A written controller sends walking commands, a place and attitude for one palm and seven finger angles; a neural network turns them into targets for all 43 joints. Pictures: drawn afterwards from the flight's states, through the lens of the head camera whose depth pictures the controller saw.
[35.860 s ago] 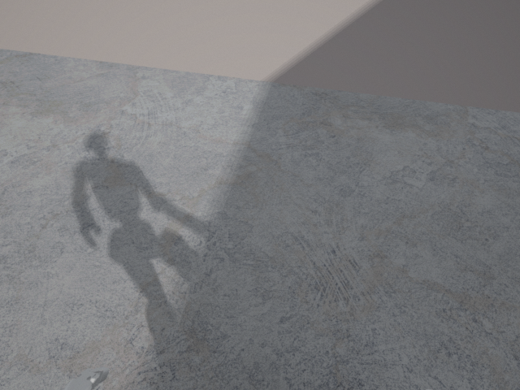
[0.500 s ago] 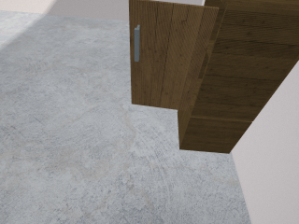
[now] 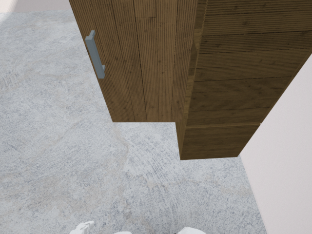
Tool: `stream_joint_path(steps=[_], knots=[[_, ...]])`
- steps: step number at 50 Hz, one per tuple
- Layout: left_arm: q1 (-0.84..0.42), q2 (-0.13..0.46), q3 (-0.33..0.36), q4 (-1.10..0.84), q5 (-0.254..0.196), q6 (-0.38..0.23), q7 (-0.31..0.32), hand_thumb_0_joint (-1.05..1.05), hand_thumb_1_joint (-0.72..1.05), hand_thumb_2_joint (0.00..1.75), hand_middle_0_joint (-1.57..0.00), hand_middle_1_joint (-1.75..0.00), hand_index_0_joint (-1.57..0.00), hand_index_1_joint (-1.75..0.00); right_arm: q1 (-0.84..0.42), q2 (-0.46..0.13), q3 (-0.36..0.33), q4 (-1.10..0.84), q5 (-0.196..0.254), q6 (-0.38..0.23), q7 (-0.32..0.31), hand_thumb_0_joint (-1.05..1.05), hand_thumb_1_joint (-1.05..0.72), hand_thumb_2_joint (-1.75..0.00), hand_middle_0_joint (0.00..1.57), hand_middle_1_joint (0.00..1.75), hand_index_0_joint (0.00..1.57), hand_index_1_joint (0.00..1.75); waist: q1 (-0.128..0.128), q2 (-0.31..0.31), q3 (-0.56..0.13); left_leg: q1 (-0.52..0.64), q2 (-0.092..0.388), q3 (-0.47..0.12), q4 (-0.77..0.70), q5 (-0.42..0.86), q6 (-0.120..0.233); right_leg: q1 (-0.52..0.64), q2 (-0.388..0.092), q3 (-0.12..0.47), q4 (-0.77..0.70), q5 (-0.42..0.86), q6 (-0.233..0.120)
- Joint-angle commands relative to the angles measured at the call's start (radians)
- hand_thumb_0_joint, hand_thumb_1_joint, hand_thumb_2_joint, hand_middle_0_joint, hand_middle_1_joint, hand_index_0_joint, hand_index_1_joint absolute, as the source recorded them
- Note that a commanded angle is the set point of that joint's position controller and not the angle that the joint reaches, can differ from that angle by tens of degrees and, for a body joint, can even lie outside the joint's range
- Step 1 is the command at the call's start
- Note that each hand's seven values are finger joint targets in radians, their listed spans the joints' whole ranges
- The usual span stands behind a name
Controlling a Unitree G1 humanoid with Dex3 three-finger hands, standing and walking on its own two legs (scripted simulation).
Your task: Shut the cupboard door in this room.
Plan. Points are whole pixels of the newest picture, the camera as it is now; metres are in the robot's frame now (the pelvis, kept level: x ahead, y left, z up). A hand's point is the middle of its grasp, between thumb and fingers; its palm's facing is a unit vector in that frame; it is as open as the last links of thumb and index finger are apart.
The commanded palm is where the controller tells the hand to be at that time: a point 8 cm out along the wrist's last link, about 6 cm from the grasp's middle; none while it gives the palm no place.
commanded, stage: take the last steps up to it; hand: left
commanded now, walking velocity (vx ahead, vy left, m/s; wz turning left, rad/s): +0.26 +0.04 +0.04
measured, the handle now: (97, 55) +0.63 +0.21 +0.10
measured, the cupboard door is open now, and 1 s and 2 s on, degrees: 86 86 86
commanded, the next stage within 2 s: come to a stop and stand still in 0.28 s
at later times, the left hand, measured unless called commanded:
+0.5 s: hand out of the picture +0.10 +0.19 -0.17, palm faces +0.13 -0.98 -0.15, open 7.4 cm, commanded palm none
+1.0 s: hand (108, 210) +0.20 +0.16 -0.14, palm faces +0.02 -0.96 -0.28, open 7.4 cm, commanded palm none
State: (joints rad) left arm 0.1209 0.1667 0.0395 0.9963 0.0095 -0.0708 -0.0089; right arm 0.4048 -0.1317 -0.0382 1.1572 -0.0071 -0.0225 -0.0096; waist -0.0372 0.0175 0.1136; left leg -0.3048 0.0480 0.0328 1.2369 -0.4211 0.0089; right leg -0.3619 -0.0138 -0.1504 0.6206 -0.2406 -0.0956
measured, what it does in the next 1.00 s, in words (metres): walks ahead: left foot, then right foot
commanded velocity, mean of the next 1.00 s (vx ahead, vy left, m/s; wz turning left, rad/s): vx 0.00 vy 0.03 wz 0.02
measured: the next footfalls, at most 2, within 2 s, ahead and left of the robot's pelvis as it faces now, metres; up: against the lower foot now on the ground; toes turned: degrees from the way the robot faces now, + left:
left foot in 0.42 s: +0.24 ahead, +0.14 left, +0.00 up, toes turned +8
right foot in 0.86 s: +0.25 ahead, -0.10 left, +0.00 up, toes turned +0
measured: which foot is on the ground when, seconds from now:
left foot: up 0.00-0.40, down 0.42-0.86, up 0.88-1.00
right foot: down 0.00-0.44, up 0.46-0.84, down 0.86-1.00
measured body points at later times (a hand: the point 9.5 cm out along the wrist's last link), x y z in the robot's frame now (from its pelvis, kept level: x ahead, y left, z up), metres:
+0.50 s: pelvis +0.16 +0.04 +0.01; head +0.20 +0.05 +0.46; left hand +0.09 +0.24 -0.16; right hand +0.29 -0.17 -0.13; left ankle +0.20 +0.14 -0.72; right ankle +0.08 -0.07 -0.70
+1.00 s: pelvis +0.15 -0.04 +0.01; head +0.17 -0.07 +0.46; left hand +0.20 +0.21 -0.12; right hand +0.19 -0.29 -0.16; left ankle +0.14 +0.11 -0.67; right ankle +0.16 -0.13 -0.72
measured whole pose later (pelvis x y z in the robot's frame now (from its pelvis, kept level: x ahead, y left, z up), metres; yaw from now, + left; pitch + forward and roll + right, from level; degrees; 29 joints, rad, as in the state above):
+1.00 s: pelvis +0.15 -0.04 +0.01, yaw +0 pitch -1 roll +3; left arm 0.21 0.16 0.03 1.01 0.03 0.01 0.01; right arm 0.20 -0.24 -0.07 1.06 -0.02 0.07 -0.01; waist 0.00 0.04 0.05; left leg -0.39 0.01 0.02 0.88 -0.41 -0.04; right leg -0.26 -0.05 -0.05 0.54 -0.28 -0.02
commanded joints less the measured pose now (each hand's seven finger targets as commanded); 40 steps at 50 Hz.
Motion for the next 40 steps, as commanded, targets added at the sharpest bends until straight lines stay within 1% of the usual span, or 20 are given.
stream_joint_path(steps=[1, 4, 5, 10, 12, 16, 17, 19, 20, 21, 22, 23, 24, 25, 27, 31, 32, 34, 38, 40], knots=[[0.129, 0.106, 0.019, 0.009, 0.001, -0.005, 0.021, 0.0, 0.9, 0.9, -0.2, -0.3, -0.2, -0.3, 0.014, -0.049, -0.018, -0.082, -0.017, 0.004, 0.008, 0.0, -0.9, -0.9, 0.2, 0.3, 0.2, 0.3, 0.023, -0.097, -0.047, -0.176, 0.082, -0.05, 0.016, 0.144, -0.011, 0.036, -0.273, 0.285, -0.415, 0.048, -0.048], [0.149, 0.092, 0.023, 0.019, 0.008, -0.015, 0.021, 0.0, 0.9, 0.9, -0.2, -0.3, -0.2, -0.3, 0.024, -0.042, -0.021, -0.085, -0.022, 0.016, 0.014, 0.0, -0.9, -0.9, 0.2, 0.3, 0.2, 0.3, 0.0, -0.109, -0.065, -0.175, 0.081, -0.015, -0.111, 0.185, -0.038, 0.031, -0.229, 0.198, -0.428, 0.113, -0.045], [0.16, 0.095, 0.022, 0.026, 0.007, -0.017, 0.019, 0.0, 0.9, 0.9, -0.2, -0.3, -0.2, -0.3, -0.01, -0.046, -0.022, -0.097, -0.02, 0.017, 0.016, 0.0, -0.9, -0.9, 0.2, 0.3, 0.2, 0.3, 0.008, -0.126, -0.054, -0.189, 0.084, -0.011, -0.145, 0.202, -0.044, 0.035, -0.229, 0.197, -0.438, 0.121, -0.048], [0.239, 0.106, 0.018, 0.063, 0.006, -0.026, 0.018, 0.0, 0.9, 0.9, -0.2, -0.3, -0.2, -0.3, -0.181, -0.057, -0.017, -0.154, -0.015, 0.0, 0.027, 0.0, -0.9, -0.9, 0.2, 0.3, 0.2, 0.3, 0.052, -0.101, -0.04, -0.263, 0.077, 0.004, -0.368, 0.232, -0.056, 0.195, -0.249, 0.207, -0.418, 0.282, -0.066], [0.261, 0.124, 0.019, 0.071, 0.01, -0.025, 0.02, 0.0, 0.9, 0.9, -0.2, -0.3, -0.2, -0.3, -0.23, -0.057, -0.013, -0.174, -0.013, -0.008, 0.03, 0.0, -0.9, -0.9, 0.2, 0.3, 0.2, 0.3, 0.069, -0.093, -0.049, -0.248, 0.063, 0.015, -0.459, 0.22, -0.051, 0.248, -0.265, 0.2, -0.397, 0.345, -0.077], [0.305, 0.126, 0.019, 0.097, 0.01, -0.015, 0.026, 0.0, 0.9, 0.9, -0.2, -0.3, -0.2, -0.3, -0.304, -0.062, -0.004, -0.192, -0.012, -0.022, 0.029, 0.0, -0.9, -0.9, 0.2, 0.3, 0.2, 0.3, 0.095, -0.122, -0.065, -0.183, 0.017, 0.041, -0.588, 0.176, -0.028, 0.34, -0.276, 0.187, -0.329, 0.523, -0.067], [0.303, 0.133, 0.022, 0.101, 0.011, -0.012, 0.029, 0.0, 0.9, 0.9, -0.2, -0.3, -0.2, -0.3, -0.29, -0.064, -0.006, -0.187, -0.011, -0.025, 0.026, 0.0, -0.9, -0.9, 0.2, 0.3, 0.2, 0.3, 0.086, -0.09, -0.076, -0.133, 0.015, 0.043, -0.633, 0.188, -0.026, 0.342, -0.285, 0.188, -0.296, 0.548, -0.062], [0.281, 0.126, 0.018, 0.104, 0.004, -0.006, 0.031, 0.0, 0.9, 0.9, -0.2, -0.3, -0.2, -0.3, -0.204, -0.078, -0.003, -0.155, -0.015, -0.033, 0.015, 0.0, -0.9, -0.9, 0.2, 0.3, 0.2, 0.3, 0.038, -0.101, -0.11, 0.04, -0.028, 0.074, -0.77, 0.285, -0.016, 0.31, -0.228, 0.13, -0.176, 0.615, -0.019], [0.276, 0.106, 0.009, 0.105, -0.001, -0.001, 0.035, 0.0, 0.9, 0.9, -0.2, -0.3, -0.2, -0.3, -0.112, -0.113, -0.007, -0.123, -0.017, -0.041, 0.006, 0.0, -0.9, -0.9, 0.2, 0.3, 0.2, 0.3, 0.004, -0.056, -0.176, 0.214, 0.015, 0.033, -0.827, 0.51, -0.003, 0.252, -0.176, 0.097, -0.039, 0.558, 0.025], [0.316, 0.057, -0.007, 0.104, -0.01, 0.002, 0.041, 0.0, 0.9, 0.9, -0.2, -0.3, -0.2, -0.3, -0.04, -0.18, -0.017, -0.109, -0.024, -0.046, -0.006, 0.0, -0.9, -0.9, 0.2, 0.3, 0.2, 0.3, -0.008, 0.082, -0.276, 0.461, 0.203, -0.14, -0.751, 0.941, 0.073, 0.052, -0.085, 0.049, 0.115, 0.276, 0.079], [0.342, 0.026, -0.023, 0.108, -0.018, 0.008, 0.047, 0.0, 0.9, 0.9, -0.2, -0.3, -0.2, -0.3, -0.012, -0.209, -0.018, -0.099, -0.006, -0.034, -0.015, 0.0, -0.9, -0.9, 0.2, 0.3, 0.2, 0.3, -0.004, 0.214, -0.315, 0.513, 0.374, -0.252, -0.758, 1.417, 0.183, -0.015, -0.036, 0.061, 0.274, -0.316, 0.109], [0.337, 0.039, -0.016, 0.111, -0.013, 0.022, 0.058, 0.0, 0.9, 0.9, -0.2, -0.3, -0.2, -0.3, -0.058, -0.196, -0.005, -0.102, 0.002, -0.018, -0.025, 0.0, -0.9, -0.9, 0.2, 0.3, 0.2, 0.3, 0.02, 0.137, -0.259, 0.409, 0.381, -0.181, -0.791, 1.45, 0.216, 0.018, -0.06, 0.137, 0.296, -0.421, 0.112], [0.325, 0.034, -0.016, 0.126, -0.008, 0.037, 0.063, 0.0, 0.9, 0.9, -0.2, -0.3, -0.2, -0.3, -0.12, -0.169, 0.004, -0.103, 0.002, -0.018, -0.038, 0.0, -0.9, -0.9, 0.2, 0.3, 0.2, 0.3, 0.037, 0.15, -0.211, 0.351, 0.342, -0.163, -0.827, 1.373, 0.196, 0.009, -0.072, 0.16, 0.276, -0.387, 0.126], [0.3, 0.042, -0.014, 0.132, -0.006, 0.05, 0.064, 0.0, 0.9, 0.9, -0.2, -0.3, -0.2, -0.3, -0.164, -0.157, 0.003, -0.111, 0.002, -0.011, -0.044, 0.0, -0.9, -0.9, 0.2, 0.3, 0.2, 0.3, 0.039, 0.136, -0.153, 0.27, 0.32, -0.146, -0.856, 1.242, 0.18, 0.021, -0.079, 0.162, 0.271, -0.351, 0.13], [0.287, 0.056, -0.005, 0.128, -0.001, 0.073, 0.057, 0.0, 0.9, 0.9, -0.2, -0.3, -0.2, -0.3, -0.215, -0.154, -0.002, -0.116, -0.001, 0.006, -0.046, 0.0, -0.9, -0.9, 0.2, 0.3, 0.2, 0.3, 0.05, 0.107, -0.085, 0.184, 0.287, -0.111, -0.88, 1.092, 0.165, 0.028, -0.079, 0.148, 0.262, -0.287, 0.131], [0.272, 0.067, 0.026, 0.08, 0.01, 0.114, 0.049, 0.0, 0.9, 0.9, -0.2, -0.3, -0.2, -0.3, -0.21, -0.19, -0.043, -0.144, -0.006, 0.027, -0.049, 0.0, -0.9, -0.9, 0.2, 0.3, 0.2, 0.3, 0.044, 0.062, -0.157, 0.17, 0.309, -0.103, -0.892, 0.882, 0.184, -0.043, -0.048, 0.146, 0.415, -0.234, 0.14], [0.259, 0.074, 0.03, 0.061, 0.011, 0.117, 0.045, 0.0, 0.9, 0.9, -0.2, -0.3, -0.2, -0.3, -0.223, -0.191, -0.045, -0.151, -0.008, 0.027, -0.049, 0.0, -0.9, -0.9, 0.2, 0.3, 0.2, 0.3, 0.048, 0.055, -0.143, 0.144, 0.312, -0.109, -0.888, 0.853, 0.189, -0.053, -0.048, 0.152, 0.424, -0.24, 0.136], [0.238, 0.065, 0.036, 0.037, 0.011, 0.122, 0.041, 0.0, 0.9, 0.9, -0.2, -0.3, -0.2, -0.3, -0.251, -0.198, -0.051, -0.168, -0.014, 0.029, -0.042, 0.0, -0.9, -0.9, 0.2, 0.3, 0.2, 0.3, 0.052, 0.103, -0.16, 0.128, 0.287, -0.082, -0.891, 0.755, 0.174, -0.056, -0.045, 0.153, 0.403, -0.213, 0.139], [0.208, 0.062, 0.028, -0.001, 0.007, 0.108, 0.035, 0.0, 0.9, 0.9, -0.2, -0.3, -0.2, -0.3, -0.285, -0.205, -0.059, -0.183, -0.022, 0.035, -0.028, 0.0, -0.9, -0.9, 0.2, 0.3, 0.2, 0.3, 0.053, 0.208, -0.167, 0.106, 0.252, -0.073, -0.861, 0.629, 0.141, 0.039, -0.045, 0.108, 0.15, -0.191, 0.124], [0.25, 0.075, 0.024, 0.015, 0.006, 0.091, 0.036, 0.0, 0.9, 0.9, -0.2, -0.3, -0.2, -0.3, -0.281, -0.203, -0.057, -0.177, -0.015, 0.04, -0.018, 0.0, -0.9, -0.9, 0.2, 0.3, 0.2, 0.3, 0.078, 0.169, -0.2, 0.071, 0.2, -0.059, -0.796, 0.469, 0.092, 0.167, -0.034, 0.085, -0.076, -0.033, 0.126]])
